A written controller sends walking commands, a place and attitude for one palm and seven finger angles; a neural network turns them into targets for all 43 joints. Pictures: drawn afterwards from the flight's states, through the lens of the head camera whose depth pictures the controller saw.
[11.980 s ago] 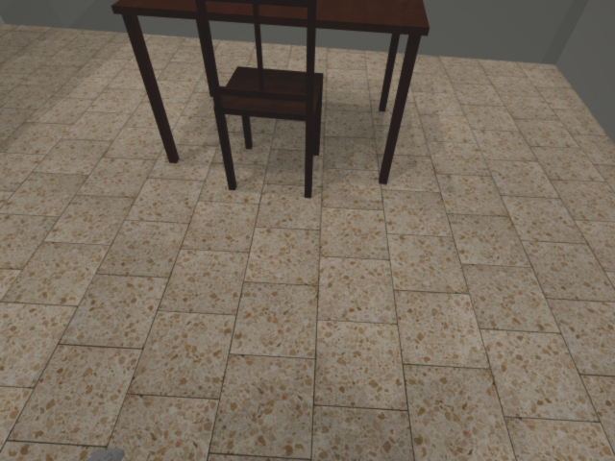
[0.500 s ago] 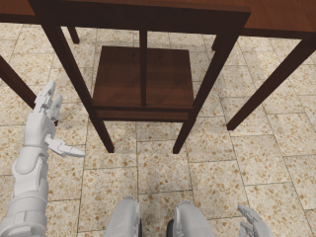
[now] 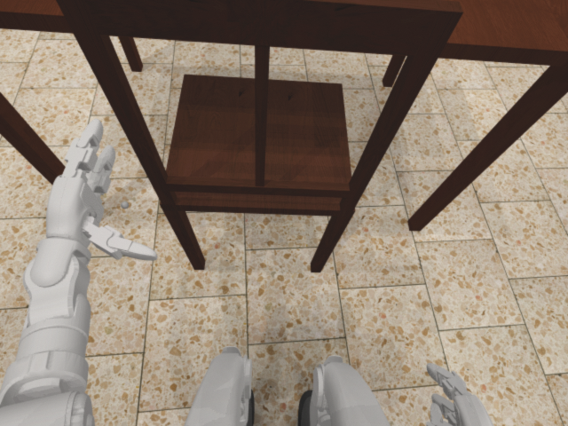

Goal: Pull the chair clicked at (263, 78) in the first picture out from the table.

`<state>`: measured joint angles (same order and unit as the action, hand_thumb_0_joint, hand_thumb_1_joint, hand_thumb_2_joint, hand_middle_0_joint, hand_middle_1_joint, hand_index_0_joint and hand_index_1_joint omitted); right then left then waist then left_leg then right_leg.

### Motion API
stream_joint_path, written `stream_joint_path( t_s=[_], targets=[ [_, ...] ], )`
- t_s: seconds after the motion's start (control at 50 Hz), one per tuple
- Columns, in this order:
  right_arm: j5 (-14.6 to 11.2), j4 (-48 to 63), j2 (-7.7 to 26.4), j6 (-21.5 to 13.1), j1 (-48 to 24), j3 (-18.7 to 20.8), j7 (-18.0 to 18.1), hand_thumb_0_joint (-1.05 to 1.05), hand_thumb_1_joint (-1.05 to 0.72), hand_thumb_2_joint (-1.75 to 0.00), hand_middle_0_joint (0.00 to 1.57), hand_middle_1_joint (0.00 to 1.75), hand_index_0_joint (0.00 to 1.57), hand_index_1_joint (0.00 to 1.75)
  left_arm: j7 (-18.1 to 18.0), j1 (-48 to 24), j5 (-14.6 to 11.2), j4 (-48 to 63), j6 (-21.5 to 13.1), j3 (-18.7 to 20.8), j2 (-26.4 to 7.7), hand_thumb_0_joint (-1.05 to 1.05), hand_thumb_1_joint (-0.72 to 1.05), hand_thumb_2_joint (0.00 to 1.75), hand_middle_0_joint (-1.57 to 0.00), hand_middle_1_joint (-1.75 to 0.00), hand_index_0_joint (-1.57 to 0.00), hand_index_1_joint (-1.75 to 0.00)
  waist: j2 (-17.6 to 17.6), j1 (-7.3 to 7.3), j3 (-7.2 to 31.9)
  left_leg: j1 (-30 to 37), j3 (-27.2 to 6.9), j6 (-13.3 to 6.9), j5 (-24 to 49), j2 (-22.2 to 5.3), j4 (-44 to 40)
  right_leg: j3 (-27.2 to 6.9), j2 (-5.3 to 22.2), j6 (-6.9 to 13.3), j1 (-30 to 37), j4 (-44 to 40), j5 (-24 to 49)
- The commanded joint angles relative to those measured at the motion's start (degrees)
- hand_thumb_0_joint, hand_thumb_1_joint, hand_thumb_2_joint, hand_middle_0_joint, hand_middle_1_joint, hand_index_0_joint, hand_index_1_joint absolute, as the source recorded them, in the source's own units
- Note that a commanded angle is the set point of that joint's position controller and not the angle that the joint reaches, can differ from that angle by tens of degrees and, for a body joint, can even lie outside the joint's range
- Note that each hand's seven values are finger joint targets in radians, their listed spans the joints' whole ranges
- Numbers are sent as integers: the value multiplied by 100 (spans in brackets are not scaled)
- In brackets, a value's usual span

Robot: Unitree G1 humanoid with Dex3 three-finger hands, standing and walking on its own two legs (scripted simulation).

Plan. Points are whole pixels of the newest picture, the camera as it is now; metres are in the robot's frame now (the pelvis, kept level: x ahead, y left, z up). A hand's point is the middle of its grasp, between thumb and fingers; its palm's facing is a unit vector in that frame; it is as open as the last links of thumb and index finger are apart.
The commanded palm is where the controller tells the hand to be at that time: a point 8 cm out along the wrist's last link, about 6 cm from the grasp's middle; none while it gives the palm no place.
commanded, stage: push the fingers through the gap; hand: left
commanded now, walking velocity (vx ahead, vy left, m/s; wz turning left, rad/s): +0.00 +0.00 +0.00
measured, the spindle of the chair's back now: (260, 130) +0.53 +0.06 +0.03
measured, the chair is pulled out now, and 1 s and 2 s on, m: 0.00 0.00 0.00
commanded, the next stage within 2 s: hook a spindle and tug to test in 1.32 s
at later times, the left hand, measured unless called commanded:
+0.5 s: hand (139, 175) +0.44 +0.22 +0.02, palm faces +0.04 -1.00 -0.06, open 16.9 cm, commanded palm +0.43 +0.26 +0.03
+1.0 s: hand (141, 151) +0.48 +0.23 +0.03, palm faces +0.04 -1.00 -0.05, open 16.9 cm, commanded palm +0.47 +0.26 +0.02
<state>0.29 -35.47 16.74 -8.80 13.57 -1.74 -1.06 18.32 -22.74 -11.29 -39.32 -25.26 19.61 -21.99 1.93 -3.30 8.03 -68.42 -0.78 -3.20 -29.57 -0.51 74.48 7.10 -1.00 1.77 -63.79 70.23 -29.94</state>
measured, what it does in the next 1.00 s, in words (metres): stands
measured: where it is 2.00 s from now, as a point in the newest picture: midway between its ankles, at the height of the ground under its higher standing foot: outside the picture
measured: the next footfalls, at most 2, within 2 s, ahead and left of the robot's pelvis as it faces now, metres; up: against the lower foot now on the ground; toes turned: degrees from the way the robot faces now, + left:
none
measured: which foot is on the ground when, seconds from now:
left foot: down 0.00-1.00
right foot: down 0.00-1.00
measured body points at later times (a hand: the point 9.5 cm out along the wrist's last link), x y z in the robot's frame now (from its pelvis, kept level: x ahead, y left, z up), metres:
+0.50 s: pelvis +0.00 +0.00 +0.00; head +0.14 +0.02 +0.42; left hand +0.43 +0.28 +0.03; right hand +0.08 -0.28 -0.11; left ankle +0.05 +0.08 -0.62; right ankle +0.03 -0.11 -0.62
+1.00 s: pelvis -0.01 +0.00 -0.01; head +0.15 +0.02 +0.41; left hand +0.47 +0.28 +0.03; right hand +0.04 -0.28 -0.12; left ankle +0.05 +0.08 -0.62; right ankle +0.03 -0.11 -0.62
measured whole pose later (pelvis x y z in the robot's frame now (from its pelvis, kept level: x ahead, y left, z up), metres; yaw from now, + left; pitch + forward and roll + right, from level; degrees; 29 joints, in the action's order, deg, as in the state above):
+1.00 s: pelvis -0.01 +0.00 -0.01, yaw -2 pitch +27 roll -5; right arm 1.3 -37.0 17.6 -2.1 17.4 -2.5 -2.7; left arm 17.9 -44.1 -5.7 -61.7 -27.0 26.1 -30.6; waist 2.3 -7.8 8.0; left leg -74.4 -0.7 -3.1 -29.6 -1.7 77.0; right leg 6.9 -2.1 2.1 -70.1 72.4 -29.4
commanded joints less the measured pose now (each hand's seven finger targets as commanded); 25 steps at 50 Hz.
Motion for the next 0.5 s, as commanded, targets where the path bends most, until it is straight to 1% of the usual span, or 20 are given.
stream_joint_path(
  t_s=[0.0, 0.02, 0.04, 0.06, 0.1, 0.12, 0.14, 0.16, 0.18, 0.22, 0.26, 0.28, 0.3, 0.34, 0.36, 0.38, 0.42, 0.44, 0.46, 0.48],
  targets=[
    [-22, 496, 1063, -123, 633, 444, 43, 0, -90, -90, 20, 30, 20, 30, -24, -1491, -63, 889, -287, 185, -1051, 0, -50, 30, -6, -8, -6, -8, 565, -77, 2503, 2671, -625, 289, 1953, -10, -1098, -359, -132, 71, 449, -896, 1028],
    [-23, 467, 1066, -98, 618, 435, 38, 0, -90, -90, 20, 30, 20, 30, -60, -1638, -59, 810, -271, 245, -1123, 0, -50, 30, -6, -8, -6, -8, 486, -108, 2412, 2509, -600, 264, 1791, 4, -1095, -378, -121, 56, 479, -921, 986],
    [-14, 431, 1075, -76, 649, 437, 41, 0, -90, -90, 20, 30, 20, 30, -99, -1716, -54, 700, -270, 353, -1214, 0, -50, 30, -6, -8, -6, -8, 265, -125, 2360, 2365, -584, 231, 1679, 4, -1082, -389, -133, 47, 548, -932, 968],
    [-2, 445, 1070, -63, 639, 435, 43, 0, -90, -90, 20, 30, 20, 30, -130, -1789, -50, 726, -305, 489, -1366, 0, -50, 30, -6, -8, -6, -8, 331, -92, 2446, 2211, -506, 193, 1583, 33, -1033, -465, -121, 37, 683, -950, 958],
    [19, 448, 1075, -46, 686, 419, 43, 0, -90, -90, 20, 30, 20, 30, -179, -2079, 20, 814, -432, 558, -1528, 0, -50, 30, -6, -8, -6, -8, 459, -83, 2559, 2319, -549, 214, 1659, 21, -1036, -434, -144, 60, 616, -866, 941],
    [27, 454, 1054, -56, 689, 421, 29, 0, -90, -90, 20, 30, 20, 30, -180, -2135, 53, 854, -484, 475, -1456, 0, -50, 30, -6, -8, -6, -8, 622, -84, 2666, 2473, -550, 230, 1817, 22, -1028, -440, -137, 65, 606, -854, 1041],
    [41, 444, 1039, -55, 722, 431, 5, 0, -90, -90, 20, 30, 20, 30, -186, -2163, 57, 883, -515, 404, -1356, 0, -50, 30, -6, -8, -6, -8, 685, -88, 2737, 2576, -560, 258, 1916, 22, -1025, -420, -137, 65, 584, -846, 1087],
    [49, 401, 1069, -31, 763, 448, 2, 0, -90, -90, 20, 30, 20, 30, -200, -2072, 74, 688, -526, 525, -1480, 0, -50, 30, -6, -8, -6, -8, 540, -92, 2690, 2539, -566, 257, 1921, 2, -1007, -426, -151, 68, 583, -854, 1109],
    [40, 367, 1064, -13, 766, 439, -1, 0, -90, -90, 20, 30, 20, 30, -190, -2241, 84, 581, -540, 399, -1381, 0, -50, 30, -6, -8, -6, -8, 460, -187, 2557, 2433, -544, 230, 1817, 7, -986, -441, -156, 52, 531, -871, 1073],
    [40, 349, 1094, 5, 797, 438, -7, 0, -90, -90, 20, 30, 20, 30, -160, -2284, 105, 393, -549, 443, -1425, 0, -50, 30, -6, -8, -6, -8, 531, -189, 2566, 2408, -550, 226, 1790, -2, -987, -433, -143, 56, 477, -848, 1034],
    [39, 361, 1095, 40, 825, 447, -23, 0, -90, -90, 20, 30, 20, 30, -129, -2316, 95, 365, -527, 468, -1461, 0, -50, 30, -6, -8, -6, -8, 567, -142, 2656, 2382, -513, 214, 1783, 19, -981, -471, -142, 57, 597, -871, 1072],
    [40, 333, 1110, 56, 861, 452, -16, 0, -90, -90, 20, 30, 20, 30, -128, -2408, 106, 321, -517, 532, -1561, 0, -50, 30, -6, -8, -6, -8, 510, -176, 2669, 2382, -519, 208, 1855, 4, -964, -457, -143, 56, 598, -855, 1144],
    [46, 354, 1117, 71, 894, 450, -17, 0, -90, -90, 20, 30, 20, 30, -130, -2424, 122, 277, -518, 564, -1602, 0, -50, 30, -6, -8, -6, -8, 483, -158, 2743, 2364, -525, 198, 1880, 4, -949, -467, -162, 53, 614, -826, 1136],
    [40, 299, 1098, 93, 907, 450, -23, 0, -90, -90, 20, 30, 20, 30, -116, -2648, 137, 127, -506, 489, -1527, 0, -50, 30, -6, -8, -6, -8, 476, -242, 2657, 2282, -488, 173, 1777, 10, -911, -494, -152, 33, 576, -871, 1115],
    [43, 268, 1121, 111, 928, 443, -15, 0, -90, -90, 20, 30, 20, 30, -116, -2764, 133, 27, -512, 592, -1665, 0, -50, 30, -6, -8, -6, -8, 417, -256, 2569, 2160, -484, 161, 1690, 10, -894, -508, -151, 33, 576, -878, 1069],
    [51, 268, 1128, 121, 946, 440, -11, 0, -90, -90, 20, 30, 20, 30, -119, -2827, 149, 14, -539, 667, -1765, 0, -50, 30, -6, -8, -6, -8, 460, -235, 2630, 2147, -471, 154, 1724, 19, -880, -527, -152, 38, 632, -865, 1109],
    [65, 281, 1119, 143, 963, 428, -20, 0, -90, -90, 20, 30, 20, 30, -131, -2954, 203, 29, -604, 655, -1799, 0, -50, 30, -6, -8, -6, -8, 715, -214, 2745, 2313, -490, 176, 1834, 12, -887, -508, -151, 52, 540, -820, 1132],
    [67, 282, 1107, 160, 983, 433, -36, 0, -90, -90, 20, 30, 20, 30, -128, -3009, 216, -15, -603, 574, -1717, 0, -50, 30, -6, -8, -6, -8, 659, -248, 2778, 2341, -498, 173, 1844, 10, -868, -497, -163, 47, 516, -808, 1139],
    [79, 249, 1128, 174, 1000, 439, -36, 0, -90, -90, 20, 30, 20, 30, -126, -3042, 204, -130, -602, 661, -1800, 0, -50, 30, -6, -8, -6, -8, 548, -274, 2736, 2262, -494, 162, 1784, 9, -846, -507, -167, 38, 531, -833, 1118],
    [78, 252, 1146, 191, 1019, 439, -36, 0, -90, -90, 20, 30, 20, 30, -122, -3018, 205, -175, -610, 787, -1949, 0, -50, 30, -6, -8, -6, -8, 518, -243, 2794, 2163, -466, 146, 1792, 18, -813, -544, -163, 38, 626, -823, 1156]
  ],
)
